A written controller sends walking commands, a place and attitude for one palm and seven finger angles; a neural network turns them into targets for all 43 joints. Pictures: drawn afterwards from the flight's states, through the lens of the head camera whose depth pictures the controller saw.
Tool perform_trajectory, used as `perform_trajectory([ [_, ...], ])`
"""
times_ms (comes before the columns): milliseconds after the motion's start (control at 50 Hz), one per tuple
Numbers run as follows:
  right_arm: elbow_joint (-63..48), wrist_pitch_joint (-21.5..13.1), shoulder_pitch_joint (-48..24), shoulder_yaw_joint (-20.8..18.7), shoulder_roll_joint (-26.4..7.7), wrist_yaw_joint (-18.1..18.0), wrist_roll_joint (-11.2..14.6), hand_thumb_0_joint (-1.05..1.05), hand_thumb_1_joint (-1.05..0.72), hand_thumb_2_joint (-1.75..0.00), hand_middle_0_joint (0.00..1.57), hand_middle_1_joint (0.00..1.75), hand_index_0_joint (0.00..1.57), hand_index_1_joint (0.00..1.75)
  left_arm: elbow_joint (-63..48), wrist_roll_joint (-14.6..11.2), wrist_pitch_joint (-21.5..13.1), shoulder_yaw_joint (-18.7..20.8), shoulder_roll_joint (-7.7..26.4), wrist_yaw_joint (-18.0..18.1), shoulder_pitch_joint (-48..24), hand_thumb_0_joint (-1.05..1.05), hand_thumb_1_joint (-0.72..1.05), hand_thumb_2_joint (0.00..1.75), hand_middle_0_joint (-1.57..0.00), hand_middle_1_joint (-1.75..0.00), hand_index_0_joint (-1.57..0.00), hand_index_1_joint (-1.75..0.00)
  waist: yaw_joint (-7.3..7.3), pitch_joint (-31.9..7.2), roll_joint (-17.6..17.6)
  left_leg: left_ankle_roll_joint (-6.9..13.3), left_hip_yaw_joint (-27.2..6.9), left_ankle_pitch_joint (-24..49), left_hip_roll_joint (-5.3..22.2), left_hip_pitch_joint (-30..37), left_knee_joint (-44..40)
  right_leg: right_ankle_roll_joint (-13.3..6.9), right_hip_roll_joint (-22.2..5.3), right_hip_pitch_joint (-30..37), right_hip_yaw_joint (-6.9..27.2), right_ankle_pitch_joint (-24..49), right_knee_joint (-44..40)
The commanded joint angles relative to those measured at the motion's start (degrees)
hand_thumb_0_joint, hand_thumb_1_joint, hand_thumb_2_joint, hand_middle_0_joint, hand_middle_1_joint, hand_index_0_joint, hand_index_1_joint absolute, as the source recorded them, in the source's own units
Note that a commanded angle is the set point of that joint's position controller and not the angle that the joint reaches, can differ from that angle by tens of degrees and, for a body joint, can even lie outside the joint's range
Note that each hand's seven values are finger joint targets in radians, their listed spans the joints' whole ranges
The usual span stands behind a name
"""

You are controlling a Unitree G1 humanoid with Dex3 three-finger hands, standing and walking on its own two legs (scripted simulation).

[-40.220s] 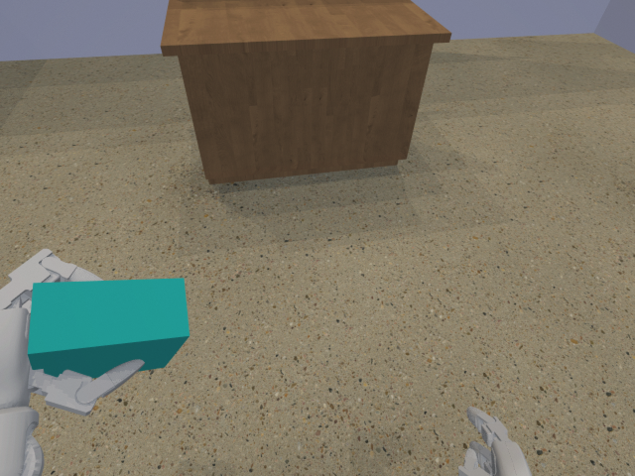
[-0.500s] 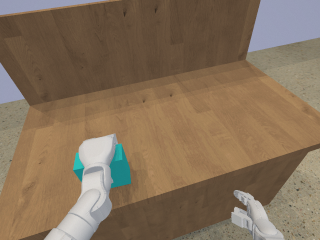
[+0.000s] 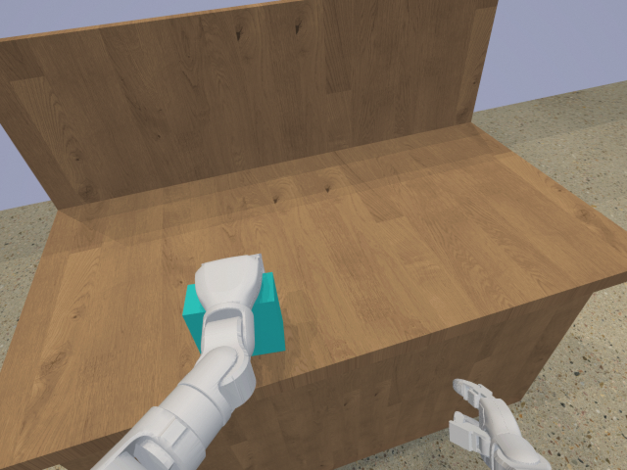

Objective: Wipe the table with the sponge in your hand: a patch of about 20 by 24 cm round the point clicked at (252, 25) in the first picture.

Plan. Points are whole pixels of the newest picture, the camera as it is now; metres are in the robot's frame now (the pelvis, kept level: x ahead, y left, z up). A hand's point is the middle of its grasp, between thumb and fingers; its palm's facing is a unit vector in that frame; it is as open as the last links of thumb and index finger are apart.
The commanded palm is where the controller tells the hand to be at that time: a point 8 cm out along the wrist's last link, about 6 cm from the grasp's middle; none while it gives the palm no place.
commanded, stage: wipe forward along the third lane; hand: left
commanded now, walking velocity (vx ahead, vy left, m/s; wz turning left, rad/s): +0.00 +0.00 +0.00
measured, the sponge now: (240, 326) +0.32 +0.16 +0.00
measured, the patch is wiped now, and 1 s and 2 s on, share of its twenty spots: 0.75 1.00 1.00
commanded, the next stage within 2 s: wipe back along the third lane in 1.66 s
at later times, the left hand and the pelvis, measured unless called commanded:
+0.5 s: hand (249, 281) +0.37 +0.16 +0.05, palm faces -0.05 -0.03 -1.00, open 10.1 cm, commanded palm +0.35 +0.16 +0.08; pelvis +0.00 -0.01 +0.00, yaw -1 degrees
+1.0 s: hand (241, 259) +0.42 +0.18 +0.04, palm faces -0.07 -0.02 -1.00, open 10.1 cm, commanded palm +0.39 +0.18 +0.08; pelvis +0.00 +0.00 +0.00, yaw -1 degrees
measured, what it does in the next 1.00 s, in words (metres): stands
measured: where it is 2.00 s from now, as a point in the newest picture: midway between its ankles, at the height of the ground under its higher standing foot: outside the picture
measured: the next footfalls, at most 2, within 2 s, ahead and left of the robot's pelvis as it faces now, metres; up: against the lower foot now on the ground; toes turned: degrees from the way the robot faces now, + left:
none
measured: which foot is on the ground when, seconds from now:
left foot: down 0.00-1.00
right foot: down 0.00-1.00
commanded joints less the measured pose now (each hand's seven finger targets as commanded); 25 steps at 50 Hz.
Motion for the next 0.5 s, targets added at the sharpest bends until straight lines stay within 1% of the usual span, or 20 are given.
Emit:
perform_trajectory([
  [0,-9.78,-3.11,-13.69,-1.67,-4.84,-0.37,0.33,0.0,-0.9,-0.9,0.2,0.3,0.2,0.3,-6.89,-0.85,-2.46,0.7,-1.94,0.87,-19.13,0.0,0.1,1.3,-1.2,-1.6,-1.2,-1.6,-1.55,-9.94,-9.77,2.62,-1.3,4.34,-1.84,5.45,-1.47,-0.02,-1.57,-0.34,5.25,10.68,-7.62],
  [20,-9.35,-2.99,-13.68,-1.75,-5.05,-0.46,0.26,0.0,-0.9,-0.9,0.2,0.3,0.2,0.3,-5.62,-0.52,-2.39,1.73,-0.96,1.01,-19.31,0.0,0.1,1.3,-1.2,-1.6,-1.2,-1.6,-1.42,-9.1,-10.13,2.49,-1.3,4.06,-1.79,5.33,-1.57,-0.1,-1.54,-0.8,5.53,10.04,-7.97],
  [40,-9.11,-2.93,-13.45,-1.79,-5.12,-0.57,0.21,0.0,-0.9,-0.9,0.2,0.3,0.2,0.3,-5.01,-0.35,-2.42,2.06,-0.89,1.32,-20.54,0.0,0.1,1.3,-1.2,-1.6,-1.2,-1.6,-1.48,-10.02,-9.77,2.46,-1.02,4.23,-1.82,5.3,-1.53,-0.06,-1.61,-0.57,5.56,10.53,-7.73],
  [60,-9.12,-2.87,-13.45,-1.9,-5.25,-0.81,0.12,0.0,-0.9,-0.9,0.2,0.3,0.2,0.3,-4.51,-0.8,-2.44,4.73,1.52,1.62,-20.66,0.0,0.1,1.3,-1.2,-1.6,-1.2,-1.6,-0.98,-9.75,-10.2,2.47,-1.26,3.55,-1.87,4.64,-1.83,-0.09,-1.47,-0.46,6.18,9.76,-8.35],
  [80,-8.98,-2.87,-13.17,-1.79,-5.24,-0.99,0.18,0.0,-0.9,-0.9,0.2,0.3,0.2,0.3,-2.93,-0.35,-2.29,3.19,-0.11,1.86,-21.7,0.0,0.1,1.3,-1.2,-1.6,-1.2,-1.6,-1.66,-9.29,-10.29,2.45,-0.67,3.01,-1.94,4.43,-1.73,0.15,-1.68,-0.74,5.77,9.08,-8.25],
  [100,-8.69,-2.88,-12.9,-1.69,-5.1,-1.11,0.31,0.0,-0.9,-0.9,0.2,0.3,0.2,0.3,-1.05,-0.36,-2.18,3.09,-0.54,2.03,-22.47,0.0,0.1,1.3,-1.2,-1.6,-1.2,-1.6,-1.79,-8.51,-10.8,2.42,-0.78,2.35,-1.92,3.91,-1.74,0.21,-1.72,-1.61,5.75,8.23,-8.52],
  [140,-8.14,-2.65,-12.6,-1.71,-5.35,-1.55,0.18,0.0,-0.9,-0.9,0.2,0.3,0.2,0.3,1.42,-0.03,-1.83,5.34,1.62,2.49,-22.87,0.0,0.1,1.3,-1.2,-1.6,-1.2,-1.6,-1.41,-9.09,-9.64,2.23,-0.45,2.31,-2.03,3.4,-1.78,0.18,-1.85,-1.21,6.22,8.51,-8.59],
  [160,-7.94,-2.57,-12.4,-1.73,-5.75,-1.87,-0.03,0.0,-0.9,-0.9,0.2,0.3,0.2,0.3,1.77,-0.35,-1.89,8.56,4.47,2.67,-23.66,0.0,0.1,1.3,-1.2,-1.6,-1.2,-1.6,-1.0,-9.52,-10.53,2.27,-0.66,2.09,-2.04,2.91,-2.01,0.11,-1.7,-0.71,7.0,8.79,-9.0],
  [180,-8.13,-2.48,-11.94,-1.75,-5.55,-2.13,0.05,0.0,-0.9,-0.9,0.2,0.3,0.2,0.3,2.46,-0.01,-1.76,6.45,2.43,2.74,-24.35,0.0,0.1,1.3,-1.2,-1.6,-1.2,-1.6,-1.84,-9.85,-10.08,2.41,0.09,2.26,-2.1,2.94,-1.77,0.45,-1.96,-0.46,6.56,8.98,-8.64],
  [240,-7.51,-2.2,-10.71,-1.62,-5.71,-2.71,0.03,0.0,-0.9,-0.9,0.2,0.3,0.2,0.3,6.95,0.77,-1.42,7.32,3.37,2.79,-26.5,0.0,0.1,1.3,-1.2,-1.6,-1.2,-1.6,-2.49,-8.84,-10.77,2.32,-0.06,1.47,-2.08,1.6,-1.55,0.56,-2.0,-1.73,6.91,8.61,-8.72],
  [260,-7.21,-2.05,-10.5,-1.72,-5.99,-3.02,-0.15,0.0,-0.9,-0.9,0.2,0.3,0.2,0.3,7.95,0.54,-1.53,11.26,6.86,3.02,-25.82,0.0,0.1,1.3,-1.2,-1.6,-1.2,-1.6,-1.6,-9.34,-10.92,2.32,-0.23,1.35,-2.05,0.94,-1.81,0.46,-1.96,-1.04,7.93,8.54,-9.21],
  [280,-7.71,-2.02,-10.0,-1.49,-5.83,-3.22,-0.11,0.0,-0.9,-0.9,0.2,0.3,0.2,0.3,8.23,0.52,-1.56,8.81,4.67,2.93,-26.38,0.0,0.1,1.3,-1.2,-1.6,-1.2,-1.6,-2.3,-9.81,-9.97,2.4,0.28,1.01,-2.12,0.71,-1.73,0.81,-2.25,-0.71,7.15,8.22,-8.82],
  [320,-7.21,-1.79,-8.86,-1.49,-5.98,-3.54,-0.14,0.0,-0.9,-0.9,0.2,0.3,0.2,0.3,11.32,1.05,-1.53,9.91,5.75,3.03,-27.61,0.0,0.1,1.3,-1.2,-1.6,-1.2,-1.6,-2.7,-9.61,-10.66,2.29,0.14,0.76,-1.97,-0.3,-1.48,0.87,-2.22,-1.47,7.06,8.25,-8.43],
  [340,-7.36,-1.77,-8.57,-1.53,-5.94,-3.64,-0.12,0.0,-0.9,-0.9,0.2,0.3,0.2,0.3,12.01,1.08,-1.6,9.7,5.41,2.99,-27.91,0.0,0.1,1.3,-1.2,-1.6,-1.2,-1.6,-2.85,-9.73,-10.47,2.34,0.23,0.82,-1.96,-0.62,-1.31,0.91,-2.29,-1.52,7.37,8.97,-8.38],
  [360,-7.57,-1.69,-8.39,-1.65,-6.02,-3.73,-0.12,0.0,-0.9,-0.9,0.2,0.3,0.2,0.3,12.41,0.81,-1.74,12.18,7.54,2.97,-27.01,0.0,0.1,1.3,-1.2,-1.6,-1.2,-1.6,-2.1,-10.6,-9.74,2.28,0.03,1.24,-1.94,-1.02,-1.51,0.76,-2.24,-0.77,7.61,9.21,-8.37],
  [380,-7.55,-1.58,-7.74,-1.51,-6.06,-3.86,-0.18,0.0,-0.9,-0.9,0.2,0.3,0.2,0.3,13.63,0.93,-1.77,10.25,5.83,2.91,-27.53,0.0,0.1,1.3,-1.2,-1.6,-1.2,-1.6,-2.92,-10.38,-10.31,2.38,0.34,1.06,-1.94,-1.16,-1.21,1.05,-2.27,-1.09,7.03,9.35,-8.11],
  [420,-7.31,-1.46,-6.76,-1.54,-6.23,-4.02,-0.18,0.0,-0.9,-0.9,0.2,0.3,0.2,0.3,15.23,1.43,-1.96,10.63,6.54,2.91,-29.6,0.0,0.1,1.3,-1.2,-1.6,-1.2,-1.6,-3.34,-10.33,-10.02,2.34,0.17,0.61,-1.82,-1.82,-1.05,1.02,-2.27,-2.11,6.92,8.94,-7.88],
  [440,-7.36,-1.5,-6.35,-1.6,-6.13,-4.05,-0.19,0.0,-0.9,-0.9,0.2,0.3,0.2,0.3,15.38,1.38,-2.16,10.05,5.83,2.92,-30.87,0.0,0.1,1.3,-1.2,-1.6,-1.2,-1.6,-3.65,-10.62,-8.53,2.4,0.38,0.92,-1.77,-1.7,-0.87,0.99,-2.31,-2.34,7.01,9.75,-7.73],
  [460,-7.54,-1.64,-6.12,-1.82,-5.92,-4.05,-0.1,0.0,-0.9,-0.9,0.2,0.3,0.2,0.3,15.49,0.97,-2.57,11.4,6.66,2.89,-31.31,0.0,0.1,1.3,-1.2,-1.6,-1.2,-1.6,-3.5,-11.56,-10.26,2.53,0.11,1.51,-1.62,-1.9,-0.78,1.13,-2.22,-1.63,6.68,10.65,-7.59],
  [480,-7.49,-1.67,-5.44,-1.77,-6.31,-4.23,-0.26,0.0,-0.9,-0.9,0.2,0.3,0.2,0.3,16.57,0.83,-2.73,11.52,7.14,3.04,-30.9,0.0,0.1,1.3,-1.2,-1.6,-1.2,-1.6,-3.58,-11.54,-10.7,2.6,0.29,1.04,-1.73,-2.31,-0.68,1.33,-2.24,-1.48,6.75,10.14,-7.66],
])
